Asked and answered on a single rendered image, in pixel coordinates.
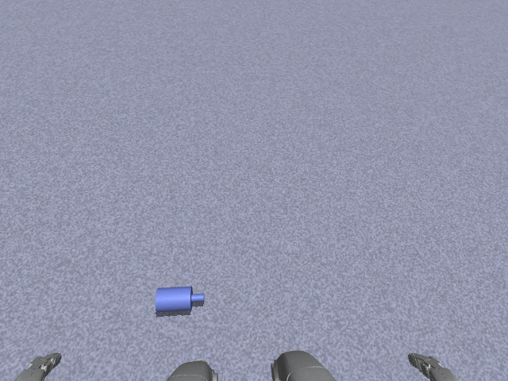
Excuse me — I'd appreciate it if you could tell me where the left robot hand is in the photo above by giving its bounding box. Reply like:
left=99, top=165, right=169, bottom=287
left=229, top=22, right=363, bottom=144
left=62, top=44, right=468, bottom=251
left=14, top=352, right=61, bottom=381

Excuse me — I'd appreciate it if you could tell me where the right robot hand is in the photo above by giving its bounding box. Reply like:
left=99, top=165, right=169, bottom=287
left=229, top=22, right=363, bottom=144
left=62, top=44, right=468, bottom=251
left=408, top=353, right=458, bottom=381

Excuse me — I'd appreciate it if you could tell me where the bottle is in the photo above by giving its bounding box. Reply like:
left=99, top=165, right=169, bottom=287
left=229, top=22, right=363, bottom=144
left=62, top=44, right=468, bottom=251
left=156, top=287, right=204, bottom=312

